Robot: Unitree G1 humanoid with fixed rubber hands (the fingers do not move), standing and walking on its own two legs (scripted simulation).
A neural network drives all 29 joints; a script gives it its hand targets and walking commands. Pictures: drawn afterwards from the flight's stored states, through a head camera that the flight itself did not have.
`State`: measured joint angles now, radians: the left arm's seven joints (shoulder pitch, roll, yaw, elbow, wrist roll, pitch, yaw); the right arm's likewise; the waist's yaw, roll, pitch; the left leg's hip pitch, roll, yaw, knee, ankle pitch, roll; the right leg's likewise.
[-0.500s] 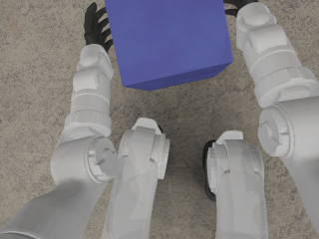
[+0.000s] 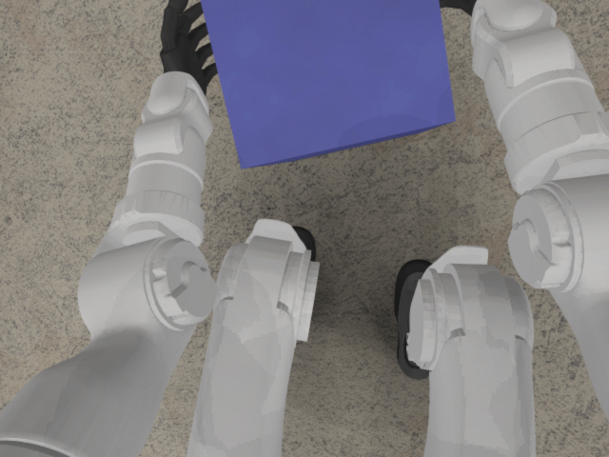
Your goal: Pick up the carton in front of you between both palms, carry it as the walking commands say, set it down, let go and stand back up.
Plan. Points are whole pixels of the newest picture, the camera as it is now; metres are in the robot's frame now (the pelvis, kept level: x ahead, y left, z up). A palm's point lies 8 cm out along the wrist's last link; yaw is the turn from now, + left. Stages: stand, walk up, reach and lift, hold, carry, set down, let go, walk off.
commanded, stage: set down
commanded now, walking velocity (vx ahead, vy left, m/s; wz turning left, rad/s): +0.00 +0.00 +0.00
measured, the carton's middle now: (333, 67) +0.51 +0.06 -0.25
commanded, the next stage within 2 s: let go in 1.32 s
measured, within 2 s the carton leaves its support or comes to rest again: neither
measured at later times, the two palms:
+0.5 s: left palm (129, 66) +0.48 +0.25 -0.11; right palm out of the picture +0.58 -0.11 -0.11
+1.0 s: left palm out of the picture +0.47 +0.26 +0.04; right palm out of the picture +0.58 -0.12 +0.04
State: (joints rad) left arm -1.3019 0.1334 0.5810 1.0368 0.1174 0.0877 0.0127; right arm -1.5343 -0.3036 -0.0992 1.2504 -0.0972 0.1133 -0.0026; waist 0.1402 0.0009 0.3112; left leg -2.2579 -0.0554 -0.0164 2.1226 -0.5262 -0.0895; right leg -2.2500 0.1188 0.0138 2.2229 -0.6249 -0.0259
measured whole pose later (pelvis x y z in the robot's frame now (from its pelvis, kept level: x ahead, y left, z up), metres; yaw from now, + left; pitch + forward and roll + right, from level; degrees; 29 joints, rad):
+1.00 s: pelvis +0.02 +0.01 +0.15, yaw +0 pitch +47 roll +2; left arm -0.97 0.14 0.33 0.67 -0.14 0.18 0.14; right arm -1.27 -0.41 -0.08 0.98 0.02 0.21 0.01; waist 0.16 -0.03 -0.04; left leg -2.00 -0.03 0.00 1.61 -0.43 -0.02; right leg -1.97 0.06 0.03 1.69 -0.54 -0.01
